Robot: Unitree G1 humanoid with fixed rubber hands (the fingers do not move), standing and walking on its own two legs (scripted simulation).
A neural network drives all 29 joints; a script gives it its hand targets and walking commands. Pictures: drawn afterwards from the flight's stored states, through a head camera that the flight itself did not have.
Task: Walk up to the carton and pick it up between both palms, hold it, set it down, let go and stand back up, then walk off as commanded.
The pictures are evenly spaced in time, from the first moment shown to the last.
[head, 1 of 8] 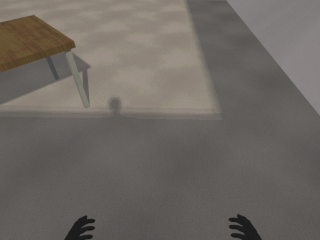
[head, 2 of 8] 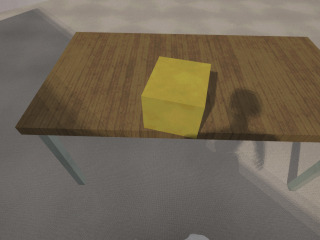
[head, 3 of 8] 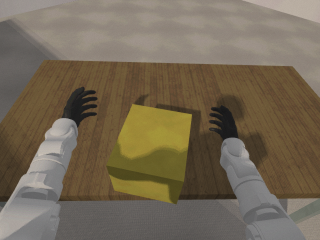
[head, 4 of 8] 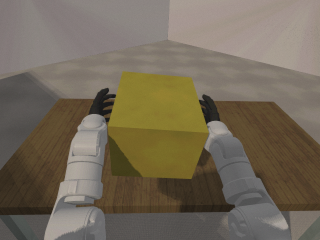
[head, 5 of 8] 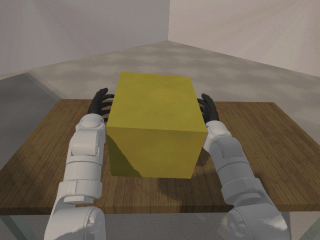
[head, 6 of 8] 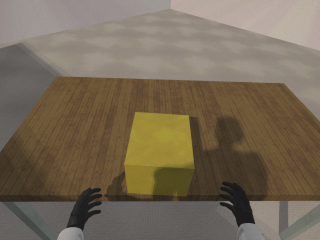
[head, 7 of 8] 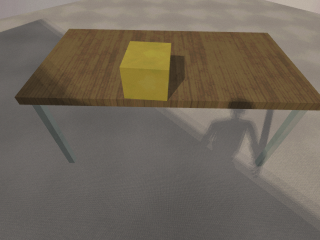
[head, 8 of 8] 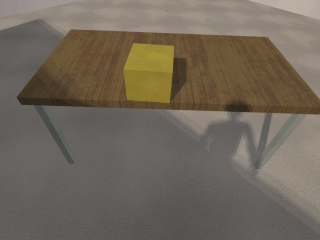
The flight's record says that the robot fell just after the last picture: no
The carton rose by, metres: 0.26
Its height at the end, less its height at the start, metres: +0.00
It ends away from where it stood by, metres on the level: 0.01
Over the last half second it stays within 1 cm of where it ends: yes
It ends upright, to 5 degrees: yes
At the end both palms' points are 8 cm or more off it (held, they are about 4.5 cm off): yes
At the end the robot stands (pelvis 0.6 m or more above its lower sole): yes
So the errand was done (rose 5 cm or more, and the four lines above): yes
